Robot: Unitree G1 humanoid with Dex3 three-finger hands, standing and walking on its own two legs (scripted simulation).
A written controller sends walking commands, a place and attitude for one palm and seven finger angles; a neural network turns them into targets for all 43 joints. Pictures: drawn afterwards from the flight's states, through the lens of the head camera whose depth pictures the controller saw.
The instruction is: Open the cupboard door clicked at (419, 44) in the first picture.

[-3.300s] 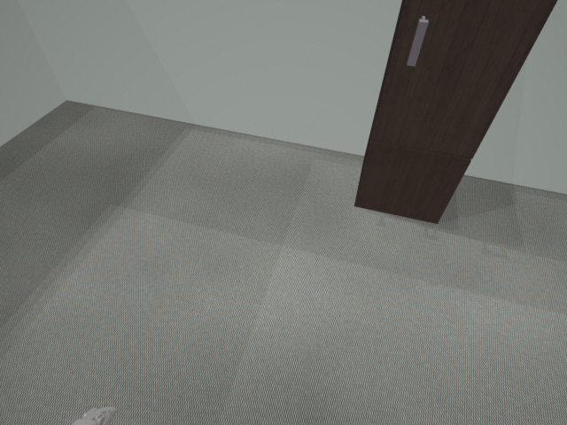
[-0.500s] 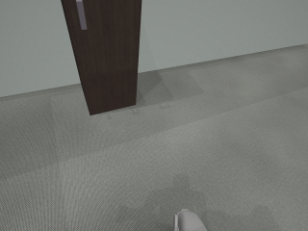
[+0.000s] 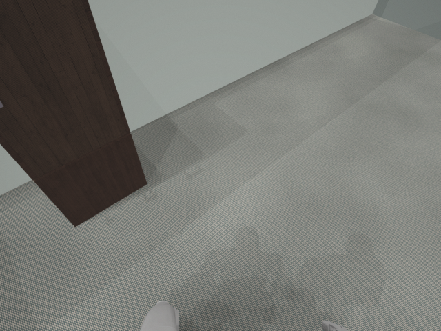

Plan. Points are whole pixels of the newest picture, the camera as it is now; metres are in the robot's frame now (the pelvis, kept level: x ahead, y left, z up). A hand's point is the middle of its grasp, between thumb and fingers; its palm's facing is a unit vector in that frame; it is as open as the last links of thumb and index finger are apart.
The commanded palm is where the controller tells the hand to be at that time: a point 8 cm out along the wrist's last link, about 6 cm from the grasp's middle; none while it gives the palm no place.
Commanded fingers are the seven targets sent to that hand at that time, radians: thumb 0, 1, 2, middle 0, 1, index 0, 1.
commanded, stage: walk to a spot facing it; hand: left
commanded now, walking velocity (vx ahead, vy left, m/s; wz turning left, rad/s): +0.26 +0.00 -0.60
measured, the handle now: out of the picture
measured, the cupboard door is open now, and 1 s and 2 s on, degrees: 0 0 0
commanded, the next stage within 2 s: none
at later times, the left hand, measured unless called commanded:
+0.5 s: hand (139, 248) +0.31 +0.21 -0.16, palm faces -0.31 -0.93 -0.20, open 7.4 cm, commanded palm none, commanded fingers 0.00 0.90 0.90 -0.20 -0.30 -0.20 -0.30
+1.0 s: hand (161, 220) +0.40 +0.18 -0.18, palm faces -0.52 -0.83 -0.19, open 7.4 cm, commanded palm none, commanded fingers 0.00 0.90 0.90 -0.20 -0.30 -0.20 -0.30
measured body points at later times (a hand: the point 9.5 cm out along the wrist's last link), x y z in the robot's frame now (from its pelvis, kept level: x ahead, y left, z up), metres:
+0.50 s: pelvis +0.15 +0.06 +0.00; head +0.19 +0.05 +0.45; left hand +0.33 +0.26 -0.14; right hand +0.09 -0.20 -0.14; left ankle +0.15 +0.17 -0.73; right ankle +0.17 -0.09 -0.69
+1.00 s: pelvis +0.20 +0.07 -0.01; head +0.24 +0.07 +0.44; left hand +0.43 +0.22 -0.16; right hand +0.15 -0.20 -0.13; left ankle +0.28 +0.14 -0.74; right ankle +0.17 -0.08 -0.73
